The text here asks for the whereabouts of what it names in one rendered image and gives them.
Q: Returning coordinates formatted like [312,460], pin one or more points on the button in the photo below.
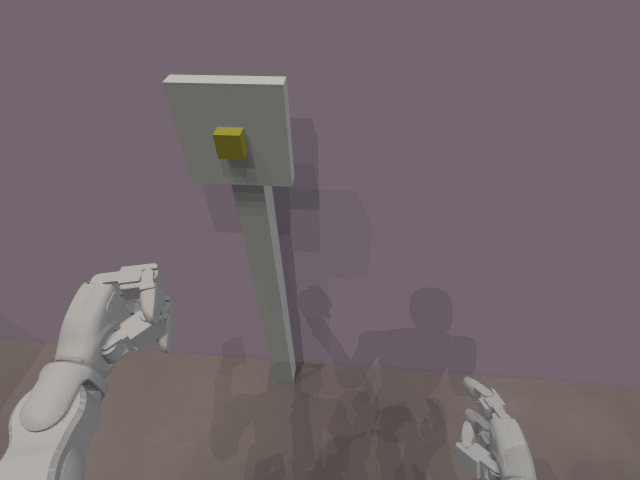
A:
[230,143]

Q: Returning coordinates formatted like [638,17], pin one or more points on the right robot hand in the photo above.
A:
[504,452]

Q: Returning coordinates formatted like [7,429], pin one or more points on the left robot hand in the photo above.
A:
[97,310]

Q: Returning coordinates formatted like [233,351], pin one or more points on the left robot forearm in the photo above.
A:
[51,427]

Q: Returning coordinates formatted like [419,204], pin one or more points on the panel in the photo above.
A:
[259,104]

